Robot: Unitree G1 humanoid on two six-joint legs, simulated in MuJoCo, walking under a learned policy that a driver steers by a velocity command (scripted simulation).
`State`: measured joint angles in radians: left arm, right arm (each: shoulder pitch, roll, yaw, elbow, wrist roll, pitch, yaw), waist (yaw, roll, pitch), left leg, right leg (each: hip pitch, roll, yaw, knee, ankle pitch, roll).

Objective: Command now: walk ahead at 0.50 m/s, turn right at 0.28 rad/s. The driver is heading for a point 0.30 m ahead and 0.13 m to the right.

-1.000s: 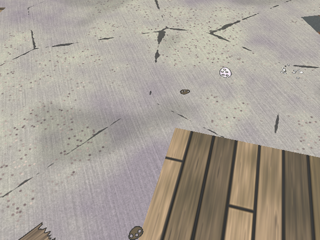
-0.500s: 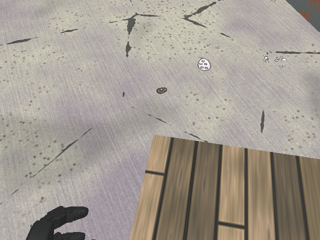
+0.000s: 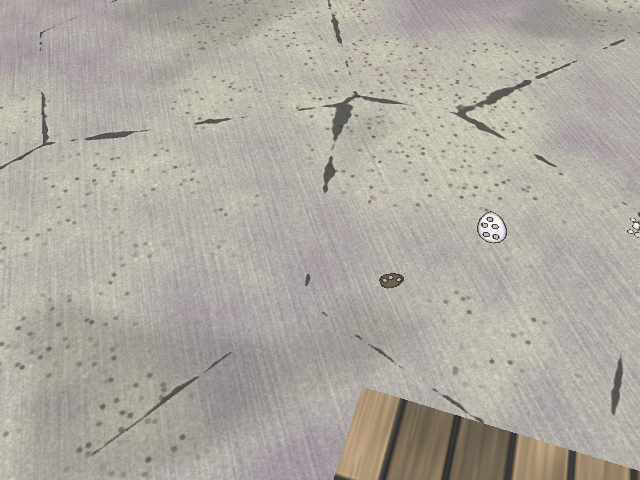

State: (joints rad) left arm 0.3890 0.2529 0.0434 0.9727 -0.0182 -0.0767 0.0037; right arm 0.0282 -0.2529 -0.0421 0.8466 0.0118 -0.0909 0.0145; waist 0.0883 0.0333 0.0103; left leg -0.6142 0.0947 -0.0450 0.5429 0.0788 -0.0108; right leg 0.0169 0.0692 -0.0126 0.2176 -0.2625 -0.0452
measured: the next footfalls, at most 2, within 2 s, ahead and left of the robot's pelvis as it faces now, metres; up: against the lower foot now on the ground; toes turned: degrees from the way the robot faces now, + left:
left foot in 0.08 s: +0.23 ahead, +0.14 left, +0.00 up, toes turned -2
right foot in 0.52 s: +0.39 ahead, -0.12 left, +0.00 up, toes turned -11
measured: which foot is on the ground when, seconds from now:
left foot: up 0.00-0.06, down 0.08-0.54, up 0.56-0.80, down 0.82-1.00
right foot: down 0.00-0.08, up 0.10-0.50, down 0.52-1.00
